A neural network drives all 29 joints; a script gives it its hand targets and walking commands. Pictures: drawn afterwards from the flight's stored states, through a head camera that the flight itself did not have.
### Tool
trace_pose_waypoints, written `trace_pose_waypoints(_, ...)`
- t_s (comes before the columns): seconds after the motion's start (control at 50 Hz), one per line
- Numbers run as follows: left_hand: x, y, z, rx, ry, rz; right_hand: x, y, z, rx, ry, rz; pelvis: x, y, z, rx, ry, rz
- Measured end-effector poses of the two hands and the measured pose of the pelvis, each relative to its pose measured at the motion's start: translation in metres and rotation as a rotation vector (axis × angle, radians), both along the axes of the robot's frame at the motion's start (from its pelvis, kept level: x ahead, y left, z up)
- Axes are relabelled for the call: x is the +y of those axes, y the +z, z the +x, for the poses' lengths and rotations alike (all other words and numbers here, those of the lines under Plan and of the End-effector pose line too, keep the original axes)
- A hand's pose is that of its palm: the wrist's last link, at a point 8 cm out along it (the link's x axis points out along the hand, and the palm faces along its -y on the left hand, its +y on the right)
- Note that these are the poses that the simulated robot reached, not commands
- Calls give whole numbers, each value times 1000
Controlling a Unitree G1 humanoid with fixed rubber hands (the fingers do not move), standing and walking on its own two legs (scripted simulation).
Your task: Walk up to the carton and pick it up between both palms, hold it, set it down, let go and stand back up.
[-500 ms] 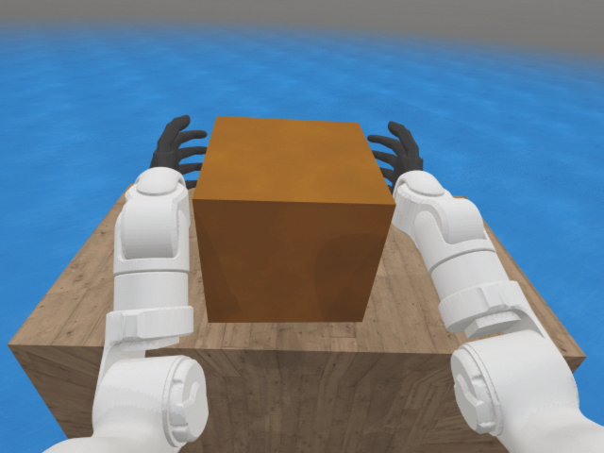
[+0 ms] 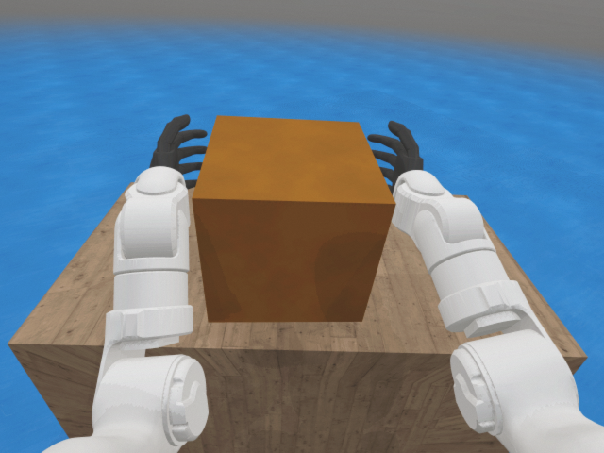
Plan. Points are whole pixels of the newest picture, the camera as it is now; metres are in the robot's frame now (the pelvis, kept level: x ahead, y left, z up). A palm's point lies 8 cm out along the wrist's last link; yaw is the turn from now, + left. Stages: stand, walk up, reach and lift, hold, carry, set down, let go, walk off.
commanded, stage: hold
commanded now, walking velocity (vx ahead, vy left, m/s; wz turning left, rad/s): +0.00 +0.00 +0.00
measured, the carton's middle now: (287, 216) +0.38 +0.03 +0.20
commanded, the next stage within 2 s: set down in 0.46 s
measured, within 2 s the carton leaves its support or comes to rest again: neither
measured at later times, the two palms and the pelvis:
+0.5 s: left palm (169, 176) +0.36 +0.17 +0.26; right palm (407, 181) +0.37 -0.12 +0.26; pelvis +0.00 +0.00 +0.00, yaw +0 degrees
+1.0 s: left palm (162, 187) +0.38 +0.19 +0.24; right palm (380, 211) +0.39 -0.10 +0.20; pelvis +0.00 +0.00 +0.00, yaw +1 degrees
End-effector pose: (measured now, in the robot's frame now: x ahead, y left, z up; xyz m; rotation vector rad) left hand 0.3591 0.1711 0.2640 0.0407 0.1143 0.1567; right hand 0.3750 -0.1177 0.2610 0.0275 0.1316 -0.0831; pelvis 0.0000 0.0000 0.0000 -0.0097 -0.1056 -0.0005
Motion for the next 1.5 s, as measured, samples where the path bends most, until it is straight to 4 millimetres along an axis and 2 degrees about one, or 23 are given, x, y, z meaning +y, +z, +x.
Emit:
trace_pose_waypoints(0.5,-1,1,1,-5,-6,-4,-1,1,-1,-5,-6,-1,0,0,0,2,4,0)
trace_pose_waypoints(0.68,-2,23,7,-115,-27,-6,-3,16,0,-116,-31,18,2,0,-1,-30,8,6)
trace_pose_waypoints(0.76,0,25,11,-139,-40,8,0,10,2,-144,-38,3,2,0,-1,-59,3,12)
trace_pose_waypoints(0.84,6,14,15,-126,-41,16,7,-9,7,-134,-33,-20,2,0,0,-82,1,15)
trace_pose_waypoints(0.96,16,-17,21,-83,-30,21,17,-48,15,-98,-20,-31,3,1,2,-81,8,11)
trace_pose_waypoints(1.02,17,-29,23,-81,-23,26,18,-59,18,-102,-16,-28,3,0,3,-69,13,7)
trace_pose_waypoints(1.22,2,-32,30,-76,-34,50,3,-60,21,-112,-33,-35,4,0,6,-64,18,5)
trace_pose_waypoints(1.34,-8,-43,35,-27,-52,42,-7,-70,20,-69,-49,-34,4,1,5,-61,7,9)
trace_pose_waypoints(1.5,-8,-53,36,-16,-41,24,-7,-75,23,-66,-43,-40,2,1,3,-33,-4,10)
